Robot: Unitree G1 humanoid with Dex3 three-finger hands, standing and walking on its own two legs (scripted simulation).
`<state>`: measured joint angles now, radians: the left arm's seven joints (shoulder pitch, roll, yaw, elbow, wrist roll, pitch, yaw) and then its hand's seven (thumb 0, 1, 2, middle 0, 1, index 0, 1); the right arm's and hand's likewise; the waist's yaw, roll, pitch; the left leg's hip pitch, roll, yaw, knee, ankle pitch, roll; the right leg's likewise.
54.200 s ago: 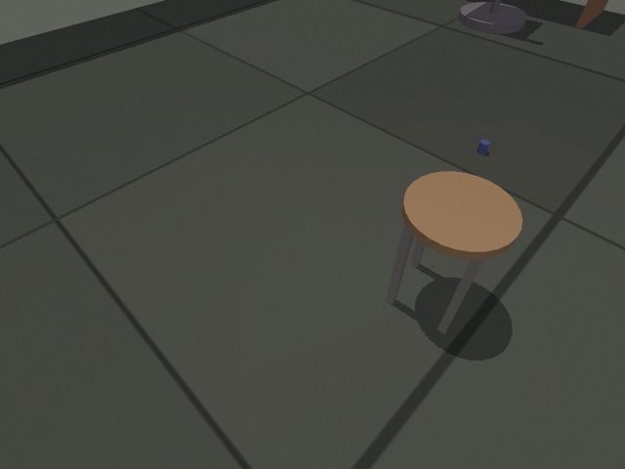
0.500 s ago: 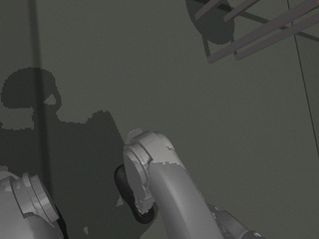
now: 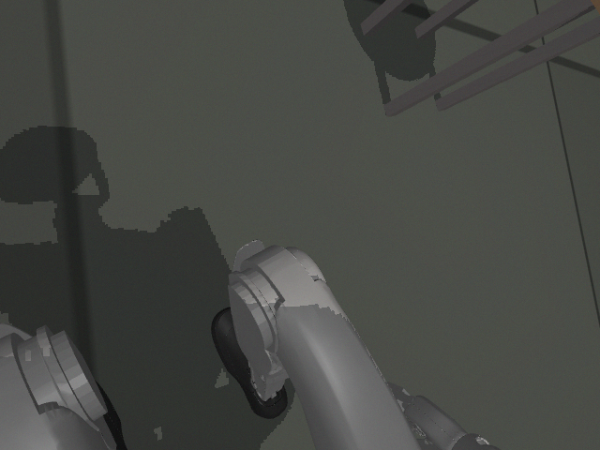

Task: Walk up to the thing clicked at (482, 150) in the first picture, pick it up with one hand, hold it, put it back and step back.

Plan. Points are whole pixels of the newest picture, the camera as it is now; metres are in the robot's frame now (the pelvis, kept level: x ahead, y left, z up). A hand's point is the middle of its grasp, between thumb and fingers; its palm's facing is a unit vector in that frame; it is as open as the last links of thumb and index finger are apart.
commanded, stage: open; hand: left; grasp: from above
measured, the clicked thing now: out of the picture +0.49 +0.36 -0.28
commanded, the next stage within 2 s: withdraw in 0.24 s
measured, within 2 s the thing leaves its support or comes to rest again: neither
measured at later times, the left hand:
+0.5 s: hand out of the picture +0.46 +0.35 -0.24, palm faces -0.38 -0.15 -0.91, open 13.6 cm
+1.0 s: hand out of the picture +0.44 +0.34 -0.07, palm faces -0.44 -0.11 -0.89, open 14.1 cm
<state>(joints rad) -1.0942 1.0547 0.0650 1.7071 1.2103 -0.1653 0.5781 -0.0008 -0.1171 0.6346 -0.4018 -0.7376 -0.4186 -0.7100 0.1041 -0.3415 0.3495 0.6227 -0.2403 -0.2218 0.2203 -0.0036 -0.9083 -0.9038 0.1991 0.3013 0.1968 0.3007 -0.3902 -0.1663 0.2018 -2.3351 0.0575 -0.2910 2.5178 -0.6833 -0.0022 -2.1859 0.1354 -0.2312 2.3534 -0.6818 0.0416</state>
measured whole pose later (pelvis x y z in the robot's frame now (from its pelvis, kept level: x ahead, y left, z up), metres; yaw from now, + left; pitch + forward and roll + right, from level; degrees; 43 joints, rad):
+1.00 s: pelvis -0.01 -0.01 +0.05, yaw +7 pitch +32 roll -9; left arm -1.02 0.71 -0.09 1.29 1.11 -0.02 0.17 0.00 -0.50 1.00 -0.10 -0.98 -0.09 -0.98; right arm 0.16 -0.29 0.13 0.63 -0.10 -0.02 0.16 0.00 -0.91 -0.90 0.20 0.30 0.20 0.30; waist -0.23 0.01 -0.06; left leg -2.25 0.04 -0.15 2.29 -0.62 0.00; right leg -2.13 0.08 -0.13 2.22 -0.68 0.02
